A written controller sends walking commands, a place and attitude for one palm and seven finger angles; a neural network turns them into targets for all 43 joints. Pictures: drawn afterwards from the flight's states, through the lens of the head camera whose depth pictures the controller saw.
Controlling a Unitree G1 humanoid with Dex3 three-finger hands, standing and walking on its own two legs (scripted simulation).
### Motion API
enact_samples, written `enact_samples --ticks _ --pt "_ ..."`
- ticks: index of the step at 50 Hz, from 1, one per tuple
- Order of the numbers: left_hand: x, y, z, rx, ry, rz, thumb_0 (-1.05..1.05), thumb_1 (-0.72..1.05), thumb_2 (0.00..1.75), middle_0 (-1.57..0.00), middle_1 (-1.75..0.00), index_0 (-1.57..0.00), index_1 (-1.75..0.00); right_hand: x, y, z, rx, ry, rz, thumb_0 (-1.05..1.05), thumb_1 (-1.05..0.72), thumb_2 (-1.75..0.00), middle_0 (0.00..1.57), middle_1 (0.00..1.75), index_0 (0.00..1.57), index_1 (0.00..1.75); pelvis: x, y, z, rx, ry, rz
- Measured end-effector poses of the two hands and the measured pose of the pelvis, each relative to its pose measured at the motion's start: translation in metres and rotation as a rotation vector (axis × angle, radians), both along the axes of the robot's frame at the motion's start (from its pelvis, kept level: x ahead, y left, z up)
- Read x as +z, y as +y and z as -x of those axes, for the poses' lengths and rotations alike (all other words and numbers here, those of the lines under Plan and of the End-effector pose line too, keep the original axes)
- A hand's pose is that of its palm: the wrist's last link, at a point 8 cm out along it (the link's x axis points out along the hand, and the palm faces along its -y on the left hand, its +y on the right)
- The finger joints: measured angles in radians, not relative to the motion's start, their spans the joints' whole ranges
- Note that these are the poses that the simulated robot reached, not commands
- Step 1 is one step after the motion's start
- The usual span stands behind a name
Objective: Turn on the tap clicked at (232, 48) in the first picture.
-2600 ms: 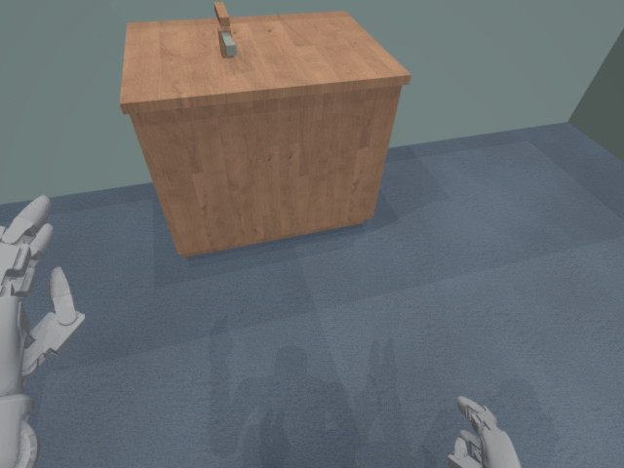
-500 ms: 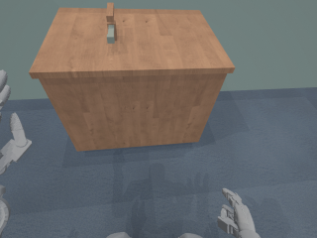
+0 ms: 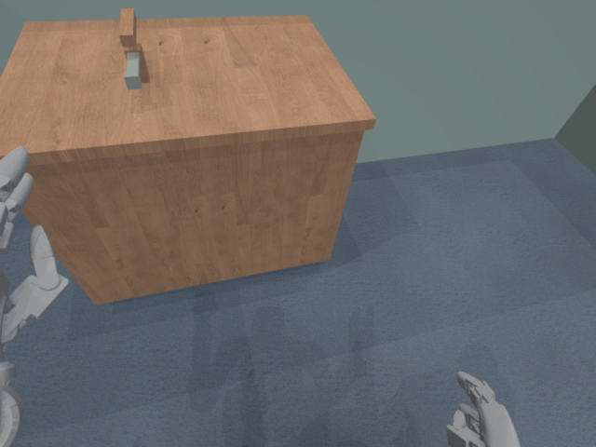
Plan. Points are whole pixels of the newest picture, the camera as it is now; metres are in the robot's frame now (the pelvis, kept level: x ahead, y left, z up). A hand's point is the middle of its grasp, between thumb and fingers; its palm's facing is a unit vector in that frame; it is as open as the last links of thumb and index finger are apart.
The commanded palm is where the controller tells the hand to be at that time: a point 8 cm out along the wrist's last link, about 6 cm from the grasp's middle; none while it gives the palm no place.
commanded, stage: take the last steps up to it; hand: left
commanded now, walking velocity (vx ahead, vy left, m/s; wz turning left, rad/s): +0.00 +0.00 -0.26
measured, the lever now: (133, 79) +0.78 +0.37 +0.05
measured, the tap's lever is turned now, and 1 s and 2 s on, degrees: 0 0 0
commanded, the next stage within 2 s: none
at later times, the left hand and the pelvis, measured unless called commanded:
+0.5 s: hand (70, 300) +0.21 +0.21 +0.18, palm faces +0.36 -0.83 -0.43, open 7.4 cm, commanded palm +0.16 +0.26 +0.19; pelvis -0.01 -0.01 +0.01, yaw -2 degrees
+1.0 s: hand (91, 228) +0.29 +0.23 +0.18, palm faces +0.41 -0.80 -0.45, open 7.4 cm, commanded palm +0.23 +0.27 +0.19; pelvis +0.06 -0.01 +0.00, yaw -1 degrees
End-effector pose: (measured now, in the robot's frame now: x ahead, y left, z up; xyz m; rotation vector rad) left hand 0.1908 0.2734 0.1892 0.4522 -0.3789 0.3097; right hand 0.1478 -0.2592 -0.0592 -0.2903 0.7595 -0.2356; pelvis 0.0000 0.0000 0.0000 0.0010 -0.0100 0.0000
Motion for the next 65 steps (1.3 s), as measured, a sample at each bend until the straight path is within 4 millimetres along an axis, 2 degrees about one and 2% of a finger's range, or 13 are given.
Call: enact_samples --ticks 4,7,16,23,29,35,39,43,48,50,58,61,65 --pt "0.014 -0.001 0.004 -0.032 -0.010 -0.070 0.01 0.88 0.89 -0.21 -0.31 -0.21 -0.30 0.009 -0.002 0.020 -0.043 -0.022 -0.012 0.02 -0.91 -0.90 0.20 0.30 0.20 0.30 0.006 -0.001 0.002 -0.044 0.002 0.013" --pt "0.019 -0.006 0.007 -0.025 -0.001 -0.075 0.01 0.89 0.89 -0.21 -0.31 -0.21 -0.30 0.003 0.002 0.032 -0.050 -0.022 -0.058 0.02 -0.90 -0.90 0.20 0.30 0.20 0.30 0.009 -0.003 0.004 -0.060 0.004 0.034" --pt "-0.005 -0.033 0.008 0.010 0.084 -0.017 0.01 0.89 0.89 -0.21 -0.31 -0.21 -0.30 -0.038 0.001 0.055 -0.060 0.059 -0.156 0.02 -0.90 -0.90 0.20 0.30 0.20 0.30 0.000 -0.021 0.014 -0.048 -0.009 0.016" --pt "0.003 -0.026 0.018 0.016 0.092 -0.036 0.01 0.88 0.89 -0.22 -0.31 -0.22 -0.30 -0.027 -0.006 0.059 -0.048 0.120 -0.104 0.02 -0.90 -0.90 0.20 0.30 0.20 0.30 0.011 -0.018 0.013 -0.031 0.001 -0.010" --pt "0.009 0.000 0.016 0.037 0.007 -0.030 0.01 0.88 0.89 -0.22 -0.31 -0.22 -0.30 -0.019 0.000 0.034 -0.028 0.075 -0.025 0.02 -0.90 -0.90 0.20 0.30 0.20 0.30 0.004 0.003 0.001 -0.024 -0.005 0.005" --pt "-0.001 0.025 -0.008 0.075 0.010 0.001 0.01 0.89 0.89 -0.21 -0.31 -0.21 -0.30 -0.013 0.033 0.000 -0.028 -0.016 -0.073 0.02 -0.90 -0.90 0.20 0.30 0.20 0.30 0.002 0.015 -0.012 -0.024 -0.017 -0.002" --pt "0.004 0.018 -0.020 0.060 0.025 0.004 0.01 0.89 0.89 -0.21 -0.31 -0.21 -0.30 -0.012 0.055 -0.018 0.017 -0.040 -0.140 0.02 -0.90 -0.90 0.20 0.30 0.20 0.30 0.007 0.015 -0.022 -0.024 -0.005 0.006" --pt "0.013 0.001 -0.028 0.032 0.036 -0.045 0.01 0.89 0.89 -0.21 -0.31 -0.21 -0.30 -0.019 0.064 -0.034 0.048 -0.039 -0.190 0.02 -0.90 -0.90 0.20 0.30 0.20 0.30 0.006 0.008 -0.037 -0.032 0.004 0.000" --pt "0.013 -0.011 -0.044 0.059 0.048 -0.106 0.01 0.89 0.89 -0.21 -0.31 -0.21 -0.30 -0.043 0.051 -0.054 0.058 0.003 -0.214 0.01 -0.90 -0.90 0.20 0.30 0.20 0.30 -0.004 -0.004 -0.056 -0.020 -0.003 0.004" --pt "0.010 -0.010 -0.054 0.073 0.057 -0.078 0.01 0.88 0.89 -0.21 -0.31 -0.21 -0.30 -0.046 0.041 -0.059 0.055 0.039 -0.200 0.02 -0.90 -0.90 0.20 0.30 0.20 0.30 -0.002 -0.006 -0.064 -0.017 -0.003 -0.005" --pt "0.001 -0.009 -0.096 0.058 0.110 -0.026 0.01 0.88 0.89 -0.21 -0.31 -0.21 -0.30 -0.022 0.002 -0.083 0.001 0.083 -0.086 0.02 -0.90 -0.90 0.20 0.30 0.20 0.30 0.012 -0.005 -0.098 -0.021 0.016 -0.030" --pt "0.003 -0.008 -0.112 0.023 0.086 -0.026 0.01 0.88 0.89 -0.21 -0.31 -0.21 -0.30 -0.013 -0.002 -0.096 -0.012 0.073 -0.040 0.02 -0.90 -0.90 0.20 0.30 0.20 0.30 0.011 0.001 -0.114 -0.028 0.013 -0.025" --pt "0.006 0.005 -0.135 -0.013 0.008 -0.042 0.01 0.88 0.89 -0.22 -0.31 -0.21 -0.30 -0.009 0.003 -0.121 -0.041 0.026 0.004 0.02 -0.90 -0.90 0.20 0.30 0.20 0.30 -0.001 0.015 -0.140 -0.046 0.001 -0.009"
